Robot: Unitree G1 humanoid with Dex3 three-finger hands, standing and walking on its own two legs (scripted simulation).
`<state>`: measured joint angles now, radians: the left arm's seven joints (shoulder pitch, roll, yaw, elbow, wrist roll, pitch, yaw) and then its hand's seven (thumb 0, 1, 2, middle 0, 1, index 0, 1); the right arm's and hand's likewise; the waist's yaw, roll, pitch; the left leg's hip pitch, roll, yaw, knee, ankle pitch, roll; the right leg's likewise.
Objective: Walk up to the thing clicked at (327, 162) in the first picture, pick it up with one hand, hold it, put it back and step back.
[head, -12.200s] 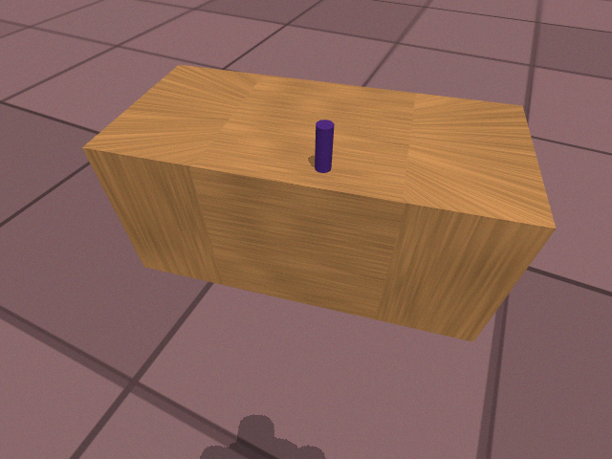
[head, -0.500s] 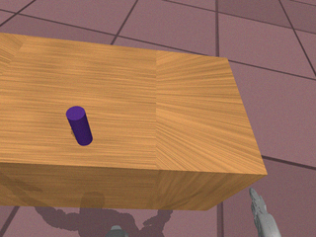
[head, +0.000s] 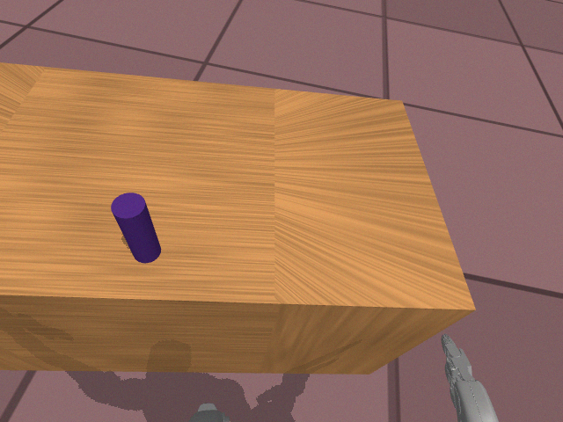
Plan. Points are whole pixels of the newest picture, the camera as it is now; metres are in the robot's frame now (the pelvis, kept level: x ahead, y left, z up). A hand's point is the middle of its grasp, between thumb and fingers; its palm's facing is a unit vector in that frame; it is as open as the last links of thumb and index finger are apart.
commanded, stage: approach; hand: left
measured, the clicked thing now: (138, 230) +0.44 +0.23 -0.04
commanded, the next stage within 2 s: close in in 0.26 s
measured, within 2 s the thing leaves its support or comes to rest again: neither
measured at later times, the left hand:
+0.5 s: hand (106, 256) +0.40 +0.27 -0.06, palm faces +0.19 -0.98 +0.09, open 17.7 cm
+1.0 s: hand (138, 245) +0.41 +0.22 -0.04, palm faces +0.19 -0.98 +0.04, open 17.7 cm
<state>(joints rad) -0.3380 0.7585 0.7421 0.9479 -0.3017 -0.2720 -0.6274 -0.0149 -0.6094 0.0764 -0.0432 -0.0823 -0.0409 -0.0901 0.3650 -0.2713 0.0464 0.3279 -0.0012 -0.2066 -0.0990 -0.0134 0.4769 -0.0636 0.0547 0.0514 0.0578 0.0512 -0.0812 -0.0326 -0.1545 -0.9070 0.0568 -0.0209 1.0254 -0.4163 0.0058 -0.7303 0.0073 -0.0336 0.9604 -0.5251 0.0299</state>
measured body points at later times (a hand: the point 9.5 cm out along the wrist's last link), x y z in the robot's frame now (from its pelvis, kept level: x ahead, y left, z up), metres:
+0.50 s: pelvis -0.02 +0.00 -0.04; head +0.12 +0.07 +0.38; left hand +0.39 +0.33 -0.06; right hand +0.14 -0.27 -0.02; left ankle +0.04 +0.11 -0.67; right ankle -0.04 -0.15 -0.67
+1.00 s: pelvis -0.03 +0.00 -0.05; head +0.09 +0.04 +0.38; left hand +0.40 +0.27 -0.04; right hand +0.12 -0.26 -0.04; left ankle +0.04 +0.11 -0.67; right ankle -0.04 -0.15 -0.67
